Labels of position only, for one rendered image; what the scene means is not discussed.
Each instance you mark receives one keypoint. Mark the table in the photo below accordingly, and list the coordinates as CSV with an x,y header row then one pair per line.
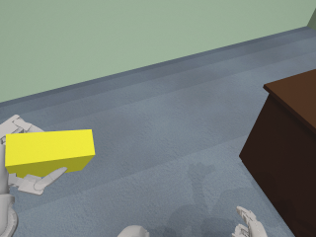
x,y
280,151

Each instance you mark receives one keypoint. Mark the robot left hand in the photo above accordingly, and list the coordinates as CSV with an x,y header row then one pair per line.
x,y
31,184

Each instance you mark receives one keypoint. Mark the robot right hand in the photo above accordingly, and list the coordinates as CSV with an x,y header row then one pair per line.
x,y
255,227

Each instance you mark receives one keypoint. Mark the sponge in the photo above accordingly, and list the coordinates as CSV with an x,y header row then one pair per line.
x,y
40,153

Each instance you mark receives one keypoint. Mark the left robot thigh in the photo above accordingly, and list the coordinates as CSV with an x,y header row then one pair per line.
x,y
134,231

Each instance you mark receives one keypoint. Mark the left robot forearm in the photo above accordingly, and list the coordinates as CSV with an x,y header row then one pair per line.
x,y
9,218

